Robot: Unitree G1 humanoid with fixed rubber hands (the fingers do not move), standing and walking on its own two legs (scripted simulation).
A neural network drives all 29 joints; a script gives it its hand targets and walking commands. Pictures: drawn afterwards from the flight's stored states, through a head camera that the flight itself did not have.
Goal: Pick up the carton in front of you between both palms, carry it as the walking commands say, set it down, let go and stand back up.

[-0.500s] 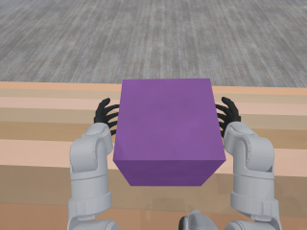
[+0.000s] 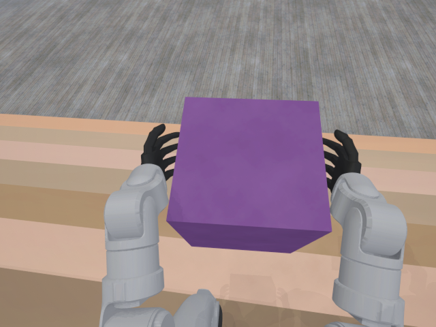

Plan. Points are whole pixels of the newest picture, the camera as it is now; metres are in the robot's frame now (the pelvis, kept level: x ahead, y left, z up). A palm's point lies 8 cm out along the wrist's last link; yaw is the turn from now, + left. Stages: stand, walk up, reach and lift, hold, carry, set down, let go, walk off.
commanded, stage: carry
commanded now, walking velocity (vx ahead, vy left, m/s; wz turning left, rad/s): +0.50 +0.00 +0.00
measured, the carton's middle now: (244, 185) +0.35 +0.02 +0.05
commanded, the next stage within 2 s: none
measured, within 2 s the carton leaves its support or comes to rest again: neither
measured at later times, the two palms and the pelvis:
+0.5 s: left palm (189, 126) +0.65 +0.20 -0.12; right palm (289, 124) +0.67 -0.10 -0.11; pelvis +0.33 +0.04 -0.18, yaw +7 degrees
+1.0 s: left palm (160, 94) +0.93 +0.39 -0.23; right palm (230, 79) +1.05 +0.11 -0.23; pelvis +0.70 +0.12 -0.34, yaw +21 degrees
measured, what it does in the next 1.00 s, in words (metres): goes down, turning left: left foot 0.12 m lower, then right foot 0.12 m lower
